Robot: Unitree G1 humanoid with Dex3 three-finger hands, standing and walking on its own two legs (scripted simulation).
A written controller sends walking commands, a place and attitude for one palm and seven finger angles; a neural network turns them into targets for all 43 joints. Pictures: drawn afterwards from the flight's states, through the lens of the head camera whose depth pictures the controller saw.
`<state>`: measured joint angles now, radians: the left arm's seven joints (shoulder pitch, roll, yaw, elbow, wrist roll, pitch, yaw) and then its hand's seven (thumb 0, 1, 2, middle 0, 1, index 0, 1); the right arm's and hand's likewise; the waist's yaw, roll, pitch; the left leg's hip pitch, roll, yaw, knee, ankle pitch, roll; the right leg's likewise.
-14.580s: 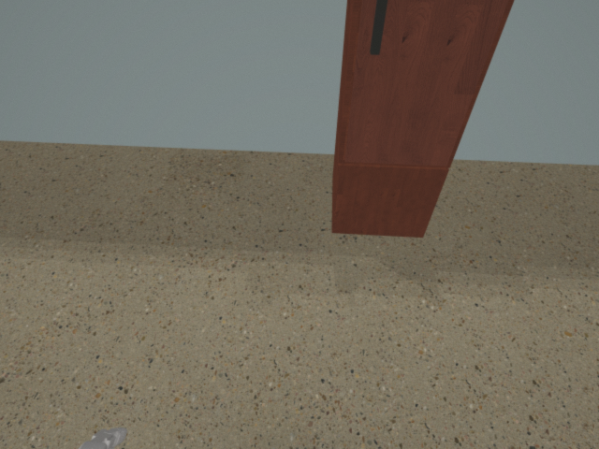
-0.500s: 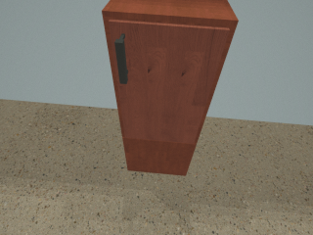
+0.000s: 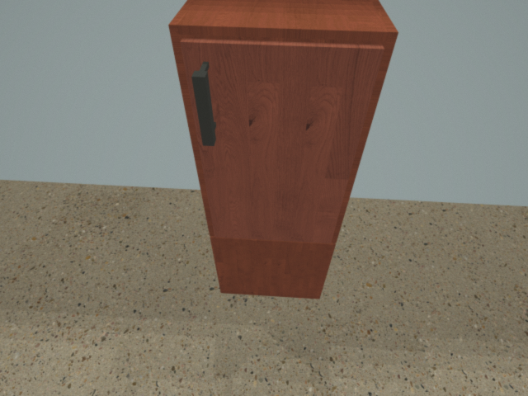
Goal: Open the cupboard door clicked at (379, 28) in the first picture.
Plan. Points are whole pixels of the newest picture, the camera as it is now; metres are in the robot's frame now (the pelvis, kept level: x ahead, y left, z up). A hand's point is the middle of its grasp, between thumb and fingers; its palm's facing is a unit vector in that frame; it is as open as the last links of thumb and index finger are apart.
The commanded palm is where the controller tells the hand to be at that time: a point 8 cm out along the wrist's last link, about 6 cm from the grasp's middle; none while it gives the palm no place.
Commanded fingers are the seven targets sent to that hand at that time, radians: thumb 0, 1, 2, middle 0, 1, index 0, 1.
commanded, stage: look again from close up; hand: left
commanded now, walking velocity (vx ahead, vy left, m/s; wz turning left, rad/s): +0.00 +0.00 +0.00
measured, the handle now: (207, 104) +0.60 +0.15 +0.14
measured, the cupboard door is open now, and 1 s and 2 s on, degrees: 0 0 0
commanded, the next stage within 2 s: raise the hand with hooked fingers in 0.26 s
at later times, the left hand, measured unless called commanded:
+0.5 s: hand out of the picture +0.14 +0.19 -0.06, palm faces +0.28 -0.95 -0.17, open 7.4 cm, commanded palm +0.11 +0.23 -0.04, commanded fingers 0.00 0.71 0.82 -0.21 -0.42 -0.21 -0.42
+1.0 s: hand (131, 330) +0.20 +0.20 +0.03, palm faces +0.08 -0.99 -0.11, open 9.9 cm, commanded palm +0.17 +0.26 +0.03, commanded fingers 0.00 0.13 0.57 -0.25 -0.80 -0.25 -0.80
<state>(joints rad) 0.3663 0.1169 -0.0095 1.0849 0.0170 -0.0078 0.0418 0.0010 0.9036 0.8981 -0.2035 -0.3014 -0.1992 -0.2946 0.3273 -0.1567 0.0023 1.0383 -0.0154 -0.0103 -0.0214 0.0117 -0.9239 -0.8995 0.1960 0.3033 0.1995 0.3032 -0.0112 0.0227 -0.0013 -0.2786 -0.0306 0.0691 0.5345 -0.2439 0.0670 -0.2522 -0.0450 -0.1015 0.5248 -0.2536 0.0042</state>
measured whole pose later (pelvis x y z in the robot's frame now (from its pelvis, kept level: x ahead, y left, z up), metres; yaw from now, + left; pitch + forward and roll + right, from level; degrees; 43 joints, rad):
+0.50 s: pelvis +0.00 -0.01 +0.00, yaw +1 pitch -1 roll +0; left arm 0.50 0.19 0.05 0.21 -0.15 -0.02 0.11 0.02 0.90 0.88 -0.21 -0.32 -0.20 -0.31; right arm 0.35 -0.21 0.03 0.84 0.06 -0.23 -0.08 0.01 -0.92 -0.90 0.20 0.30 0.20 0.30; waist -0.01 0.00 0.00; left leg -0.29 -0.05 0.06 0.54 -0.24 0.05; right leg -0.28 -0.04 -0.07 0.58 -0.28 -0.02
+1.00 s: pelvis +0.02 -0.04 -0.05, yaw +4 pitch +10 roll -3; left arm 0.42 0.27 0.28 -0.07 -0.35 -0.45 -0.40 0.01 0.35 0.66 -0.24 -0.65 -0.23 -0.65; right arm 0.17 -0.26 0.00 0.56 0.04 -0.27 -0.06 0.01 -0.90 -0.90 0.20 0.30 0.20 0.30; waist 0.05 0.04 -0.09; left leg -0.71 0.01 -0.05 1.02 -0.49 0.01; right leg -0.62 0.03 -0.15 0.95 -0.50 -0.06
